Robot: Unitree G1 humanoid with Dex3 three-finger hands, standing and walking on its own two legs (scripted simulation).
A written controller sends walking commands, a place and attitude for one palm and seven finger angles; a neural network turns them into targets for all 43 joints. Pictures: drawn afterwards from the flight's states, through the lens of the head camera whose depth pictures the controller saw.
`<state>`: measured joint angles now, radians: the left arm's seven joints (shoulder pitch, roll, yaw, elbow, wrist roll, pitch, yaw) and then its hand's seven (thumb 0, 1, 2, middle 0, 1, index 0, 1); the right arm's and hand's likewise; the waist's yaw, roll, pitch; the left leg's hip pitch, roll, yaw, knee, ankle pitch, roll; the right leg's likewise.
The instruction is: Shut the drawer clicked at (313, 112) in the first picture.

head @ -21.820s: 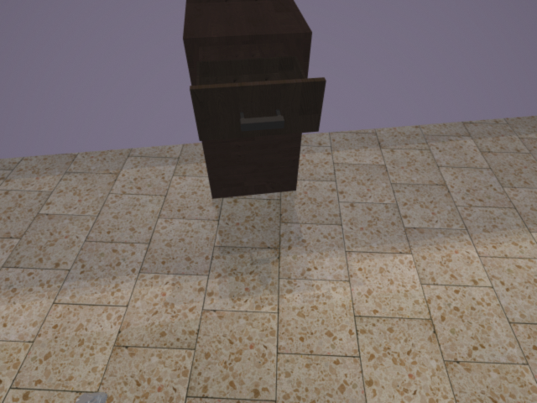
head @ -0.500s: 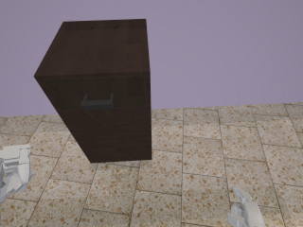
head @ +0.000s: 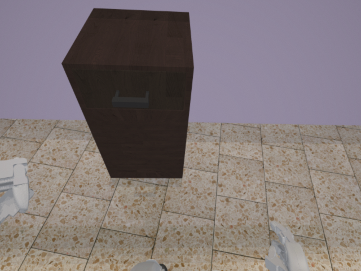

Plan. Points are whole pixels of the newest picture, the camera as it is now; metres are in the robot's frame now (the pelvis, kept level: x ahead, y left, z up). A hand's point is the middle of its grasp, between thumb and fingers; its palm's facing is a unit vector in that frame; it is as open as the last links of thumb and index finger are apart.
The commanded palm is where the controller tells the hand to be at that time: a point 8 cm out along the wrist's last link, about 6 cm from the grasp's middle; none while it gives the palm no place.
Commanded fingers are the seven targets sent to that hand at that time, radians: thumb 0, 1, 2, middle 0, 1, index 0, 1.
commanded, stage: step back with the hand held close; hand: left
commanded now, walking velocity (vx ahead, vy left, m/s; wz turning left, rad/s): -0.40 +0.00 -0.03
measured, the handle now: (131, 97) +0.68 +0.20 -0.07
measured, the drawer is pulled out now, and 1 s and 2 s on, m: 0.00 0.00 0.00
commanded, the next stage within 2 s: stop stepping back and stand still in 0.38 s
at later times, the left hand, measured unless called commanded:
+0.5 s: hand out of the picture +0.11 +0.24 +0.18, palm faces +0.27 -0.84 -0.46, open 3.2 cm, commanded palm +0.05 +0.28 +0.19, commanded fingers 0.00 0.90 0.90 -1.40 -1.60 -1.40 -1.60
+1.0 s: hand out of the picture +0.03 +0.23 +0.18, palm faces +0.29 -0.85 -0.45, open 3.2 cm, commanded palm -0.03 +0.27 +0.19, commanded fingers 0.00 0.90 0.90 -1.40 -1.60 -1.40 -1.60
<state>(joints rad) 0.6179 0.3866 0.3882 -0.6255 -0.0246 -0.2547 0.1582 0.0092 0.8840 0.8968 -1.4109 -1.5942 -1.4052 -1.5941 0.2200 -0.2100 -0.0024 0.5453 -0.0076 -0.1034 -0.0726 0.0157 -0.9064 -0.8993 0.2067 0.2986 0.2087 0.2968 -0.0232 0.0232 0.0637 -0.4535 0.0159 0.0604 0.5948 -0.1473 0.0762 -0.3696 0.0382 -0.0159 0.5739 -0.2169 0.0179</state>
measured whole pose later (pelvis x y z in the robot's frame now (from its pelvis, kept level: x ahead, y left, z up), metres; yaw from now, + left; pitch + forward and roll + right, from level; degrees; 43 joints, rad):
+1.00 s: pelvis -0.19 +0.01 +0.01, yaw -5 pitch -1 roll -1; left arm 0.65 0.40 0.39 -0.59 -0.02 -0.21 0.16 0.01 0.89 0.90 -1.41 -1.59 -1.40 -1.59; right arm 0.29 -0.20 -0.01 0.64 0.00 -0.12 -0.07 0.02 -0.91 -0.90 0.20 0.30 0.20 0.30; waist -0.06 -0.02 -0.01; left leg -0.34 0.02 0.02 0.59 -0.25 0.02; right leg -0.23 0.01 -0.05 0.54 -0.28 -0.01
